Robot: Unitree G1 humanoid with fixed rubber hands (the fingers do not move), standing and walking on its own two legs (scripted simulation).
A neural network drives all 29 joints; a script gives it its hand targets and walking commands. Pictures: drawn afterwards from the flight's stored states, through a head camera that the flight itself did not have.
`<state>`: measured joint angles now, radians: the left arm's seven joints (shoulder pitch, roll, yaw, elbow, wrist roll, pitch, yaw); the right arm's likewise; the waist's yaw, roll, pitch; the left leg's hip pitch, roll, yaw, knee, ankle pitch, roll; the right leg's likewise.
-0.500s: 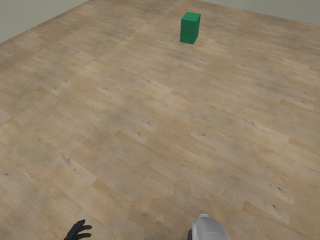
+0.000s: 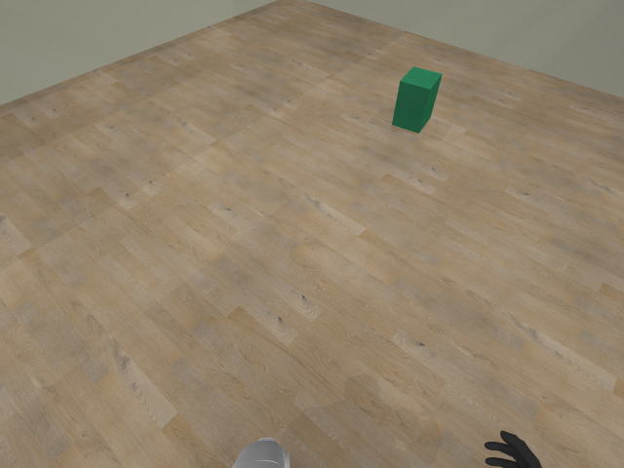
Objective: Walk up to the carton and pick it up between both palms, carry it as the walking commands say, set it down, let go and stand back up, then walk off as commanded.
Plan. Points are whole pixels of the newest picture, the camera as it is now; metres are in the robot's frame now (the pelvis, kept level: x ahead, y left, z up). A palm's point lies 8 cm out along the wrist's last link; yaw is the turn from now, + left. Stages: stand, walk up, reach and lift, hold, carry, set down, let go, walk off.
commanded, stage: walk up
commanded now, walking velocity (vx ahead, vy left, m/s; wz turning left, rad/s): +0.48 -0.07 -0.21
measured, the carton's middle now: (416, 100) +2.05 -0.36 -0.64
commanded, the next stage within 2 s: none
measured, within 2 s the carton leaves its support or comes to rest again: neither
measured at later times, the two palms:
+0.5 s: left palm (232, 328) +0.34 +0.20 -0.13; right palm out of the picture +0.06 -0.22 -0.11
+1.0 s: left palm (250, 349) +0.30 +0.16 -0.12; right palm (517, 261) +0.52 -0.31 -0.11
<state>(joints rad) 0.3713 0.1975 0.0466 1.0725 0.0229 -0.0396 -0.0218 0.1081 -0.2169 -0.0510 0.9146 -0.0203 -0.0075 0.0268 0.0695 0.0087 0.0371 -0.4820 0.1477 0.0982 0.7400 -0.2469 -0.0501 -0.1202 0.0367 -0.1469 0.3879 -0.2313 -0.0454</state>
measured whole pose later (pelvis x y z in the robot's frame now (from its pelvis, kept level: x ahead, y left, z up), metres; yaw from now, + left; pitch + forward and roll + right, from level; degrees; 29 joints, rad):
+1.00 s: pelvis +0.39 -0.07 +0.01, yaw -6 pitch -1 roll +0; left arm 0.49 0.15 0.03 1.14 0.02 -0.09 0.00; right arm 0.06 -0.24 -0.07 0.96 -0.04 0.01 0.04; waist 0.10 0.06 0.00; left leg -0.57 0.17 0.07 0.88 -0.08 -0.05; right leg -0.01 -0.02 -0.15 0.28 -0.24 -0.01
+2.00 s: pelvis +0.83 -0.12 +0.00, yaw -4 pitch -1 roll -2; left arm 0.46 0.18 0.04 1.14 0.01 -0.08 0.00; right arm 0.05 -0.23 -0.05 0.96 -0.03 -0.01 0.04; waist 0.07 0.05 0.04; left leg -0.55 0.15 0.10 0.78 -0.15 -0.04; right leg 0.03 -0.01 -0.22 0.29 -0.30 0.01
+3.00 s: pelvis +1.27 -0.19 +0.01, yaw -6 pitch +0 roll +1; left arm 0.46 0.18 0.04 1.12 0.02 -0.09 0.00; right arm 0.07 -0.25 -0.06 0.97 -0.03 0.01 0.05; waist 0.08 0.07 0.04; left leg -0.61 0.14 0.09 0.88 -0.07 -0.05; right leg 0.02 -0.09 -0.17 0.30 -0.29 0.03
